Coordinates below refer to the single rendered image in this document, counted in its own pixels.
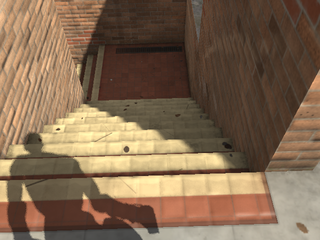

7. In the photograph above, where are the stairs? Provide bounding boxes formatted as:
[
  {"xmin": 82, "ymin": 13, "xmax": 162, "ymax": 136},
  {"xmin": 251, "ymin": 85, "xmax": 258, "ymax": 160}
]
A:
[
  {"xmin": 76, "ymin": 54, "xmax": 98, "ymax": 101},
  {"xmin": 0, "ymin": 97, "xmax": 250, "ymax": 181}
]

